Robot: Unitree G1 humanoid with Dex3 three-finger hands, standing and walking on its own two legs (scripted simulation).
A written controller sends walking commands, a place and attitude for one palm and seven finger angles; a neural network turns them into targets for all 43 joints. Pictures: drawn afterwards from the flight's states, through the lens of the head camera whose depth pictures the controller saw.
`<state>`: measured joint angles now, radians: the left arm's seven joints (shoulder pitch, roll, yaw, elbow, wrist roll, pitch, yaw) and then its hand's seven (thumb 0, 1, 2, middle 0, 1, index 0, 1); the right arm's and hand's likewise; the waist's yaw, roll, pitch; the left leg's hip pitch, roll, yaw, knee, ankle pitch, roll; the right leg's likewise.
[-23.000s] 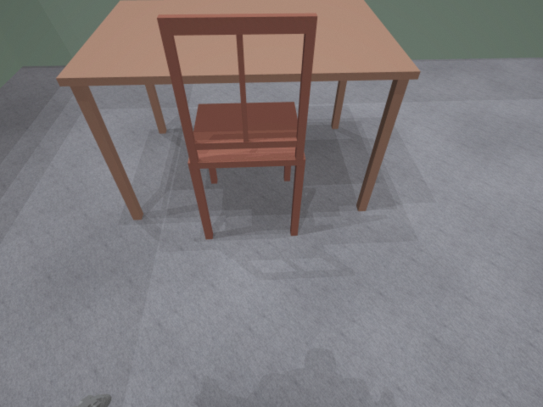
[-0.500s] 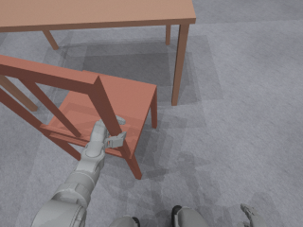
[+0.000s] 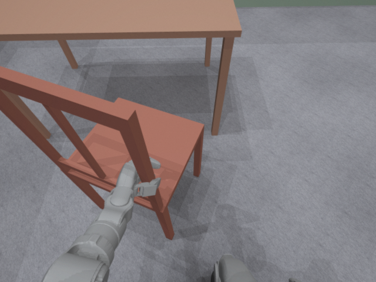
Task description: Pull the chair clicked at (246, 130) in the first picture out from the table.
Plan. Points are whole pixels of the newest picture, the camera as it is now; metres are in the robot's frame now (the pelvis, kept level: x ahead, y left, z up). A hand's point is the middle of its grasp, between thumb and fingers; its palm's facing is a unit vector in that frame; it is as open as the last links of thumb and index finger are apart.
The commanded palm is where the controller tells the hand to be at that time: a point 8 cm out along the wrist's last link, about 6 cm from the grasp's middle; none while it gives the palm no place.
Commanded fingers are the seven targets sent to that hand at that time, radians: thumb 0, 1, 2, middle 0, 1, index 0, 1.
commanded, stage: step backward, pulling the chair out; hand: left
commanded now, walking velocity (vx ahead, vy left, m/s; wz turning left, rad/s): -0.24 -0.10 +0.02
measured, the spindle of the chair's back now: (81, 147) +0.43 +0.29 -0.04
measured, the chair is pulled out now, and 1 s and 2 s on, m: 0.44 0.53 0.53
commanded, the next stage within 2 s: stop walking, hand still on the chair in 0.26 s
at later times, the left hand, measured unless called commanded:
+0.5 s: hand (151, 202) +0.29 +0.10 -0.06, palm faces -0.09 -0.98 -0.19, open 6.3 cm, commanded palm +0.28 +0.15 -0.04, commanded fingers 0.00 0.90 0.90 -0.50 -1.45 -0.50 -1.45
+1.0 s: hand (151, 222) +0.25 +0.09 -0.06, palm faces -0.06 -0.98 -0.18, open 6.4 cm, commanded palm +0.23 +0.14 -0.04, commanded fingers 0.00 0.90 0.90 -0.50 -1.45 -0.50 -1.45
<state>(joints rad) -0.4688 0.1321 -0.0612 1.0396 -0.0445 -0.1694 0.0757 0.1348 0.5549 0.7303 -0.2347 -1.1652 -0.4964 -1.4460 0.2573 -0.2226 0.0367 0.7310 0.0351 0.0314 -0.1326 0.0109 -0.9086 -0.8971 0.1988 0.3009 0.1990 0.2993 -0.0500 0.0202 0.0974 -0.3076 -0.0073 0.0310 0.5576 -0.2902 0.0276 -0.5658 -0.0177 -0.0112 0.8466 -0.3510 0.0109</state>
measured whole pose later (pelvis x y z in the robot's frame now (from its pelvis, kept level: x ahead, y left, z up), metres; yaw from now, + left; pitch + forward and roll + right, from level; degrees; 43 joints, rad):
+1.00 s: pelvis -0.02 -0.02 +0.01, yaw -1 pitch -1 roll +0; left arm -0.09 0.13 -0.09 0.70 -0.04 -0.07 0.08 0.17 0.54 0.73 -0.25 -1.15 -0.50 -1.45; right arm 0.20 -0.23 0.03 0.67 0.02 0.02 -0.12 0.01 -0.91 -0.90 0.20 0.30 0.20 0.30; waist -0.03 0.02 0.05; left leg -0.18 0.04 0.02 0.46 -0.27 -0.03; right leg -0.26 -0.02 -0.02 0.48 -0.21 0.00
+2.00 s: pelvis -0.02 -0.01 -0.03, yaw +1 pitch +9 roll +1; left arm 0.01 0.13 -0.09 0.33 -0.04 0.14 0.04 0.00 -0.48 0.23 -0.27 -0.80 -0.28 -0.81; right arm 0.25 -0.25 0.02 0.57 0.04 -0.05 -0.03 0.02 -0.91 -0.90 0.20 0.30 0.20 0.30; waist -0.05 0.05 -0.11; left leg -0.56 0.00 -0.01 0.83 -0.44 -0.02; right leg -0.63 -0.06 -0.03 0.85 -0.38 0.01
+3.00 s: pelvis -0.02 -0.01 -0.05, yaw +2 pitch +10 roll +0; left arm 0.54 0.16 -0.18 -0.18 0.01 0.22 0.03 -0.01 -0.54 0.20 0.00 0.00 0.00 0.00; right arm 0.28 -0.23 0.04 0.42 0.03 -0.13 -0.06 0.02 -0.91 -0.90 0.20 0.30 0.20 0.30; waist -0.04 0.04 -0.16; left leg -0.66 0.00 -0.04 0.98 -0.51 -0.02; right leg -0.70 -0.06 -0.06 0.97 -0.45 0.01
